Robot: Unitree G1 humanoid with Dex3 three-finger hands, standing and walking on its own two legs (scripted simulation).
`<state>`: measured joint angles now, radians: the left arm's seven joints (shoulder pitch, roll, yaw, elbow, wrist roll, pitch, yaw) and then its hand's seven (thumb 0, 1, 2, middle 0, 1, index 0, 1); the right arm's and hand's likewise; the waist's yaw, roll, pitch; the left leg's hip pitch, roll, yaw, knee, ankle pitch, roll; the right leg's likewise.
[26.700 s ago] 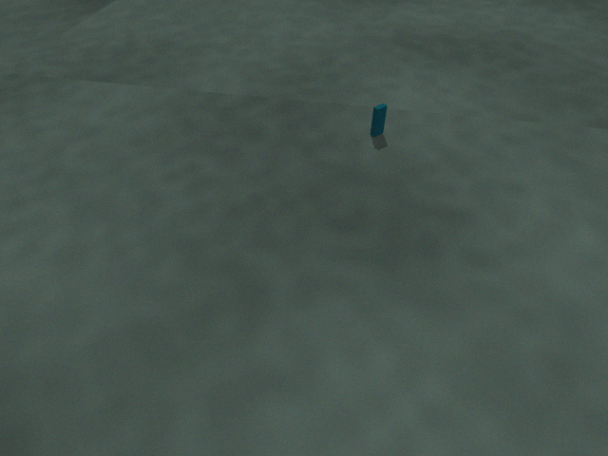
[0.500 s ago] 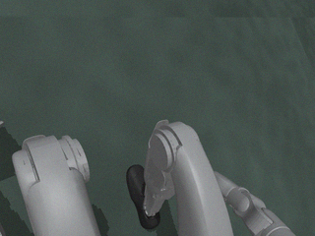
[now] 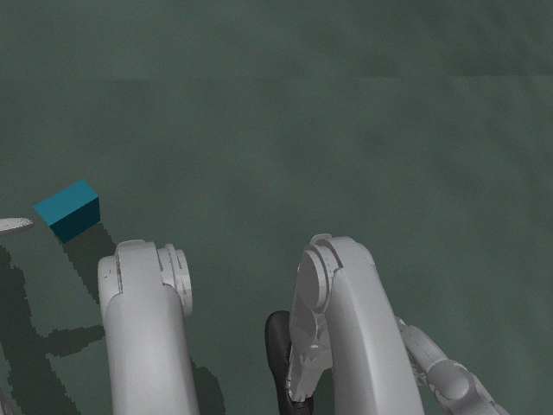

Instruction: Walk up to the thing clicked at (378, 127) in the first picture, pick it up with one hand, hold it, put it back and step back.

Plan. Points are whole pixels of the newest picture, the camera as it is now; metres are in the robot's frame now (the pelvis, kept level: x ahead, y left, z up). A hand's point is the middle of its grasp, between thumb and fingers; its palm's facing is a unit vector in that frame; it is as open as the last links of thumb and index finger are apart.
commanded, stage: rise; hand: left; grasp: from the side
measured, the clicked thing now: (72, 214) +0.39 +0.29 -0.22
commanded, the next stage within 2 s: home in 0.04 s
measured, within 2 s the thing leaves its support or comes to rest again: neither
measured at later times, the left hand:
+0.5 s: hand out of the picture +0.26 +0.34 +0.04, palm faces +0.30 -0.83 -0.46, open 17.5 cm
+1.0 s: hand out of the picture +0.23 +0.26 +0.26, palm faces +0.36 -0.87 -0.35, open 17.4 cm
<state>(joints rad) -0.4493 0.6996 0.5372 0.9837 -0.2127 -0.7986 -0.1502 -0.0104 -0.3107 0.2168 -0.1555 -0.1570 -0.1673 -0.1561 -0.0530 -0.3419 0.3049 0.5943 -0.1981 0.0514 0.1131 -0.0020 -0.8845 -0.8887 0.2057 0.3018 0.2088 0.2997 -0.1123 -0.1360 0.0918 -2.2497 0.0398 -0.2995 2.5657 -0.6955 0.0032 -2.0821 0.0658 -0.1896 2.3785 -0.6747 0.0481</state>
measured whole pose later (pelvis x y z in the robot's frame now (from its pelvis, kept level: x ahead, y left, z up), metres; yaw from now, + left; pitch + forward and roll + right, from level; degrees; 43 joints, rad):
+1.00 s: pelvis +0.08 +0.00 +0.35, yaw +14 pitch +19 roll -3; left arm 0.27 0.27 0.08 0.17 -0.01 0.25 0.18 -0.01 -0.53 0.06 -0.05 -0.05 -0.06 -0.06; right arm 0.21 -0.22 0.02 0.50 0.05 -0.01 -0.17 0.00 -0.90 -0.90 0.20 0.30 0.20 0.30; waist -0.04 0.01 -0.17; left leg -1.06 0.06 -0.05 1.29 -0.57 -0.02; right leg -0.98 0.00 -0.06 1.23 -0.58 0.01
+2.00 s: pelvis +0.10 -0.01 +0.41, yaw +15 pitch +8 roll -2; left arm 0.48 0.20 -0.01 -0.01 -0.01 0.28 0.14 -0.01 -0.55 0.05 -0.05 -0.05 -0.05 -0.05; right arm 0.28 -0.21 0.03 0.50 0.02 -0.10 -0.18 0.01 -0.90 -0.90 0.20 0.30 0.20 0.30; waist -0.02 0.04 -0.10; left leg -0.64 0.06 -0.04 0.97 -0.46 -0.03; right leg -0.58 0.00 -0.06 0.93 -0.48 0.00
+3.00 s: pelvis +0.10 +0.00 +0.42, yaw +15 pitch +7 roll -2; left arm 0.46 0.20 -0.01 -0.01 -0.01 0.27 0.14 -0.01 -0.59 0.01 -0.04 -0.04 -0.05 -0.04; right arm 0.27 -0.20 0.03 0.52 0.01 -0.13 -0.18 0.01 -0.90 -0.90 0.20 0.30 0.20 0.30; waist -0.02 0.04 -0.10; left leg -0.62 0.05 -0.03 0.96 -0.47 -0.02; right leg -0.56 -0.01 -0.05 0.91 -0.48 0.01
